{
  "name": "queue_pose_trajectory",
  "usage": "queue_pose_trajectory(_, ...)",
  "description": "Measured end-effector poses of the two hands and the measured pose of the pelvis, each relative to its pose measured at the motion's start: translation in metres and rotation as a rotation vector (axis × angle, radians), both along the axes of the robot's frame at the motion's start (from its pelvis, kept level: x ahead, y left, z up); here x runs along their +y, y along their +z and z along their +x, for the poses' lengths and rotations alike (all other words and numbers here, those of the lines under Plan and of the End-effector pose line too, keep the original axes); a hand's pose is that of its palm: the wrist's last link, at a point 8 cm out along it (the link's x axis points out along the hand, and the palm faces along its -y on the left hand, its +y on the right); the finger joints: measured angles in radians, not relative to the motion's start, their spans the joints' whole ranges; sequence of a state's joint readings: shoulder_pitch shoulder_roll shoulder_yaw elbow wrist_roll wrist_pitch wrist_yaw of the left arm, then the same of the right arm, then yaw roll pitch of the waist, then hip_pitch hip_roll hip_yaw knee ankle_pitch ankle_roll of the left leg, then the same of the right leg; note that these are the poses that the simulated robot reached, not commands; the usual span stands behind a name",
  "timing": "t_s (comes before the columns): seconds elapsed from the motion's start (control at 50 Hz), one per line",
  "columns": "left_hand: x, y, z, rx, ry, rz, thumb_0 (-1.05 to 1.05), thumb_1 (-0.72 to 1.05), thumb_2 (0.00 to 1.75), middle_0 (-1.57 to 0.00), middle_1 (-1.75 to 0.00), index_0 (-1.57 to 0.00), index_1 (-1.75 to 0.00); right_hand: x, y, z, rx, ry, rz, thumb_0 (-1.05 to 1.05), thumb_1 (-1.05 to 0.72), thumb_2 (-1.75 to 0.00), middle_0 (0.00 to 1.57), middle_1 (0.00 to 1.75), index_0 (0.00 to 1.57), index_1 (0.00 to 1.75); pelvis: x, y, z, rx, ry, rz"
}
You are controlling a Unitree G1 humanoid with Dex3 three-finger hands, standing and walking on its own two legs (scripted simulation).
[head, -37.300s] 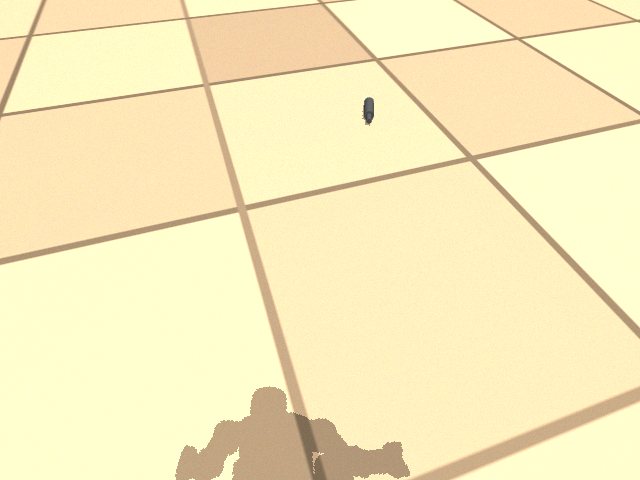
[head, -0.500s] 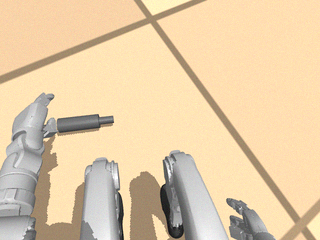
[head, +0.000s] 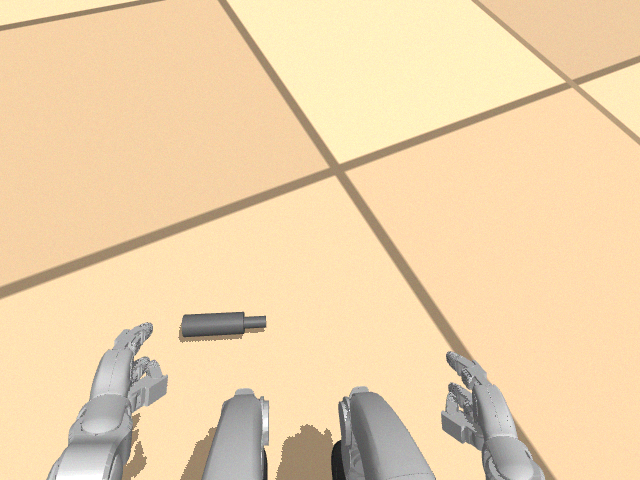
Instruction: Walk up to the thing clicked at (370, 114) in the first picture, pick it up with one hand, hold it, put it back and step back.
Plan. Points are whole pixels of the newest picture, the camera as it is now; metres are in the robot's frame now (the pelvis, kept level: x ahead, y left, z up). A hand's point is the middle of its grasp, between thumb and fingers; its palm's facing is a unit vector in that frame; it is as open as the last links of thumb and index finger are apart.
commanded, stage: home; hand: left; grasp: from above
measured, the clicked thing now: (225, 323) +0.48 +0.19 -0.59
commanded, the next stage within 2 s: none
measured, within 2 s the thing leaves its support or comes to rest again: neither
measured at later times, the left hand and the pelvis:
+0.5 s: hand (117, 414) +0.21 +0.19 +0.05, palm faces +0.08 -0.98 -0.21, open 7.4 cm; pelvis +0.05 +0.01 +0.10, yaw +2 degrees
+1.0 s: hand (119, 411) +0.21 +0.19 +0.05, palm faces +0.07 -0.98 -0.20, open 7.4 cm; pelvis +0.05 +0.01 +0.10, yaw +2 degrees
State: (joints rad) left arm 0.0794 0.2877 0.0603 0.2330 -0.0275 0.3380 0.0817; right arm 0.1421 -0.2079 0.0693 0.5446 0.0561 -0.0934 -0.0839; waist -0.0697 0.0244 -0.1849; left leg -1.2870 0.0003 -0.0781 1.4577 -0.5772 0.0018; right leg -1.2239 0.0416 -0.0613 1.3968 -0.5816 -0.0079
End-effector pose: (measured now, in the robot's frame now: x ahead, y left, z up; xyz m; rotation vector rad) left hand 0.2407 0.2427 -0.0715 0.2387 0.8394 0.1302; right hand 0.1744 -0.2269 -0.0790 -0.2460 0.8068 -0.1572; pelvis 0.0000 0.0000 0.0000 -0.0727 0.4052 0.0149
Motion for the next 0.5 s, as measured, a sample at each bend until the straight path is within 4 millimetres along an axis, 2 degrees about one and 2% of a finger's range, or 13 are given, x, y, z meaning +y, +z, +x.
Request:
queue_pose_trajectory(0.16,-0.005,0.065,-0.019,0.013,0.048,-0.050,0.01,0.90,0.90,-0.20,-0.30,-0.20,-0.30,-0.001,0.056,-0.003,-0.034,-0.052,-0.025,0.01,-0.90,-0.90,0.21,0.30,0.21,0.30,0.001,0.052,0.024,-0.082,0.013,0.008)
queue_pose_trajectory(0.32,-0.005,0.123,-0.038,-0.014,0.052,-0.051,0.01,0.90,0.90,-0.20,-0.30,-0.20,-0.30,-0.007,0.099,0.005,-0.112,-0.084,-0.050,0.02,-0.90,-0.90,0.20,0.30,0.20,0.30,0.004,0.085,0.045,-0.160,0.019,0.017)
queue_pose_trajectory(0.4,-0.005,0.140,-0.047,-0.025,0.053,-0.050,0.01,0.90,0.90,-0.20,-0.30,-0.20,-0.30,-0.006,0.112,0.016,-0.165,-0.075,-0.050,0.02,-0.90,-0.90,0.20,0.30,0.20,0.30,0.006,0.093,0.050,-0.188,0.022,0.021)
queue_pose_trajectory(0.5,-0.004,0.148,-0.054,-0.026,0.058,-0.055,0.01,0.90,0.90,-0.20,-0.30,-0.20,-0.30,-0.001,0.122,0.032,-0.223,-0.042,-0.046,0.02,-0.90,-0.90,0.20,0.30,0.20,0.30,0.005,0.096,0.052,-0.210,0.028,0.025)
